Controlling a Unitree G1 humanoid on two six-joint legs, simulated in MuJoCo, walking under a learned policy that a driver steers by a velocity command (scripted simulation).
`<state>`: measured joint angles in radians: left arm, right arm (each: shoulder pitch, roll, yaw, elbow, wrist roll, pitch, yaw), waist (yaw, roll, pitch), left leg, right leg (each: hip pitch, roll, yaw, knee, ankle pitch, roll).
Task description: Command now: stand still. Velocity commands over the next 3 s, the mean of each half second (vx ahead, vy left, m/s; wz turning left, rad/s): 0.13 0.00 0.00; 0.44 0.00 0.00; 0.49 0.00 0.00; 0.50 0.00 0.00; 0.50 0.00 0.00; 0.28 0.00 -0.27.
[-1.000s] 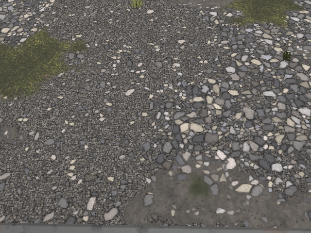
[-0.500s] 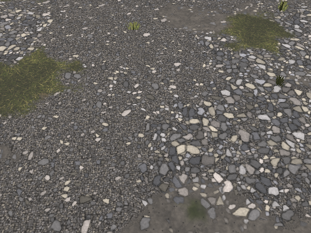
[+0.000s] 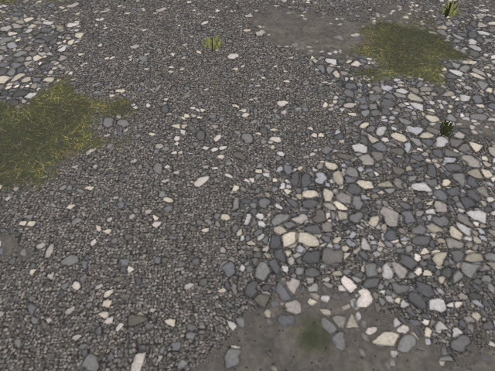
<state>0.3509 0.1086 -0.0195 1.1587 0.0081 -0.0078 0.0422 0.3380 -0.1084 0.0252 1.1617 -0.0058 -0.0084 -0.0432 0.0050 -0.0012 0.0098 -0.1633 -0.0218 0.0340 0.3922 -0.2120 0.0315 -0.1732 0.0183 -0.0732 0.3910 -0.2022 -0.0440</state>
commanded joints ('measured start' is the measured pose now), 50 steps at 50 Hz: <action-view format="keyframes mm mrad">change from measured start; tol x32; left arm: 1 89 59 7 1 0 -3 2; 19 207 155 73 -3 15 5 -5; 41 -376 77 57 -291 1 -33 -83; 50 118 296 131 -169 1 -54 -60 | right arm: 1 85 -61 -7 -1 0 -2 -2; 50 274 -117 -72 -109 0 -83 24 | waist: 1 -1 3 82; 24 -61 -88 123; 28 -148 322 97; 50 75 -161 -177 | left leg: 1 -59 109 -115 -81 50 23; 20 -370 53 2 426 -238 42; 26 157 -30 78 52 -140 44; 29 196 427 -680 -300 -657 203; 43 -17 152 -20 -240 571 99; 46 -17 172 45 182 952 81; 49 -347 -31 -32 991 -381 73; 50 -514 -38 -80 1072 -280 60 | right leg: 1 -26 -114 127 -84 23 -11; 10 -29 -114 129 -84 22 -12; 17 -13 -253 402 -221 -659 -153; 23 -141 -267 325 -251 -447 -151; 30 -680 -62 74 704 -202 -75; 39 -555 -54 -9 420 125 -7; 46 129 61 -33 394 149 -122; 50 419 -405 703 -58 111 -355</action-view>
